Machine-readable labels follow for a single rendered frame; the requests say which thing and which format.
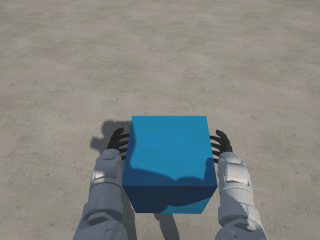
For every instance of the robot left forearm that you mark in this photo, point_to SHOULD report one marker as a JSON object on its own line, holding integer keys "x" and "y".
{"x": 104, "y": 200}

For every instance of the right robot upper arm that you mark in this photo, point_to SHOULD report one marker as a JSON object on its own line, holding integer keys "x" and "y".
{"x": 235, "y": 233}

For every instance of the robot left hand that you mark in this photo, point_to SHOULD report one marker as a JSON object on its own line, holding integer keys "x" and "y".
{"x": 115, "y": 144}

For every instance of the left robot upper arm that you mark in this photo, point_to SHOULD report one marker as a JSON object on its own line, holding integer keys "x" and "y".
{"x": 107, "y": 230}

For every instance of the carton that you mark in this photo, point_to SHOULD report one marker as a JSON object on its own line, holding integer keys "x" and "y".
{"x": 169, "y": 166}

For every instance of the robot right forearm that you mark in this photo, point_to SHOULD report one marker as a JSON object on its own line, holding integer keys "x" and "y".
{"x": 237, "y": 206}

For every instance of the robot right hand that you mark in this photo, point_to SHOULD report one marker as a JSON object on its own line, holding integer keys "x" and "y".
{"x": 223, "y": 147}

